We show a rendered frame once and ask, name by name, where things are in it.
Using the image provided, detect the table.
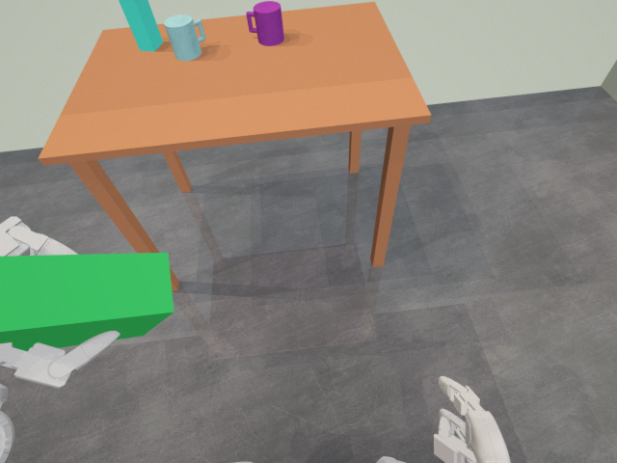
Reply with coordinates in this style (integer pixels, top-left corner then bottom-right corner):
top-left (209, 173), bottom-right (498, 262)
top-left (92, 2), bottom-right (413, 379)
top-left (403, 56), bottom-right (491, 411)
top-left (38, 2), bottom-right (432, 291)

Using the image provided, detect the left robot hand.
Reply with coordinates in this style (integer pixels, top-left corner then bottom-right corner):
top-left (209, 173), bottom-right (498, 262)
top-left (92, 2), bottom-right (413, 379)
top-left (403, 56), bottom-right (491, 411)
top-left (0, 216), bottom-right (120, 389)

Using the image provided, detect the sponge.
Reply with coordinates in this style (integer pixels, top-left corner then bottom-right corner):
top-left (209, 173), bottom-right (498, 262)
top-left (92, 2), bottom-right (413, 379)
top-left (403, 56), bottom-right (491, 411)
top-left (0, 253), bottom-right (174, 351)

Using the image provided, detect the right robot hand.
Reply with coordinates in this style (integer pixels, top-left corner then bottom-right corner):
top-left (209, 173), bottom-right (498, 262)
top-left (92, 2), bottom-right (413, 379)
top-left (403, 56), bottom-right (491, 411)
top-left (434, 376), bottom-right (511, 463)

